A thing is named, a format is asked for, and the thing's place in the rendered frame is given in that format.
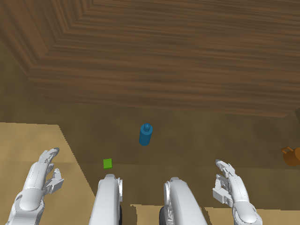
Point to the left robot arm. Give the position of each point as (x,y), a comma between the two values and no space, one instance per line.
(28,207)

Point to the left robot hand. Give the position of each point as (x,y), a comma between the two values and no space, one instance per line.
(39,170)

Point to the right robot arm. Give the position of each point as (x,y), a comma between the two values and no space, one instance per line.
(244,213)

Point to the right robot hand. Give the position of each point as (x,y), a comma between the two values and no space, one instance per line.
(233,188)

